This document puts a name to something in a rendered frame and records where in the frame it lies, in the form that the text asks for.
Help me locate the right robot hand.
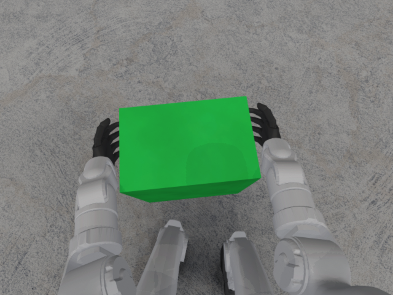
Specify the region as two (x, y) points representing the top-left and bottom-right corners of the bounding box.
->
(249, 103), (281, 147)

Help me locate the robot right upper arm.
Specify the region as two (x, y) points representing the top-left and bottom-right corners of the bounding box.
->
(273, 236), (390, 295)

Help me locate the robot right forearm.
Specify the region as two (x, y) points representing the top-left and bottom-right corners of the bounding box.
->
(261, 138), (351, 276)

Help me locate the left robot shin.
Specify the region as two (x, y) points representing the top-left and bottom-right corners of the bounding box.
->
(157, 219), (184, 238)

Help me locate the robot left upper arm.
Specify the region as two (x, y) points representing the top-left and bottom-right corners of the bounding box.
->
(59, 254), (136, 295)

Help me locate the robot left forearm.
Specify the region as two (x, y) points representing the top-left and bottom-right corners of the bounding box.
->
(58, 156), (123, 295)

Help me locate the robot right thigh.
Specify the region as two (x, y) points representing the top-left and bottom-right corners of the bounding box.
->
(224, 237), (274, 295)

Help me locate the carton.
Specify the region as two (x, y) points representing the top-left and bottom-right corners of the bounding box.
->
(119, 96), (262, 203)

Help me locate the left robot hand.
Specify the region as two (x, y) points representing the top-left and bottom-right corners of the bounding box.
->
(92, 118), (119, 166)

